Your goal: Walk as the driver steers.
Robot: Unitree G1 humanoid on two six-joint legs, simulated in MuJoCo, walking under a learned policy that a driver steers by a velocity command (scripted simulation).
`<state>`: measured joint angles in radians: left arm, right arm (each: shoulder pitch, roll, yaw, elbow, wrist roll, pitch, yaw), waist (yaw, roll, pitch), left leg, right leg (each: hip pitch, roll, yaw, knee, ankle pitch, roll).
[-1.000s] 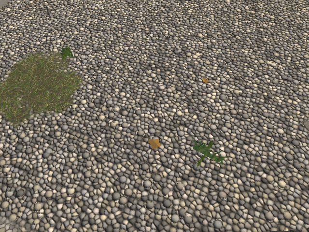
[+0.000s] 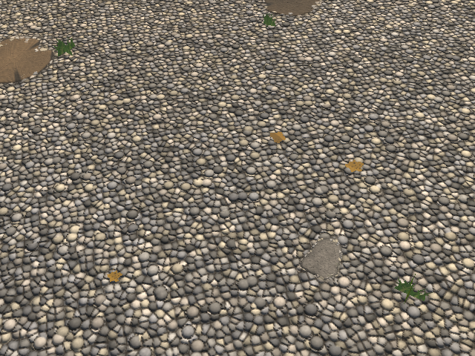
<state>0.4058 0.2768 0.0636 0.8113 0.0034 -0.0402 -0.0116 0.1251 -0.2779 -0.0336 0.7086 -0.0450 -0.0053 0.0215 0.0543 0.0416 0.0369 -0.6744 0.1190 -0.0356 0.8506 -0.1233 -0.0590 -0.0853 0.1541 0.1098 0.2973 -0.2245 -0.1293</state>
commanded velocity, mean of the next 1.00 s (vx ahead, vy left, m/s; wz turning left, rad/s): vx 0.28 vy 0.00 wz -0.26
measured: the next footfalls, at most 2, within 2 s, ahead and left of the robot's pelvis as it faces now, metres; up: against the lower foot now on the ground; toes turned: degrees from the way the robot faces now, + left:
left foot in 0.18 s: +0.29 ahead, +0.13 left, +0.00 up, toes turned -8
right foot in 0.62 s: +0.44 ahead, -0.11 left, +0.00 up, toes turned -13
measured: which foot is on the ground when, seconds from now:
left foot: up 0.00-0.16, down 0.18-0.64, up 0.66-0.92, down 0.94-1.00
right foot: down 0.00-0.18, up 0.20-0.60, down 0.62-1.00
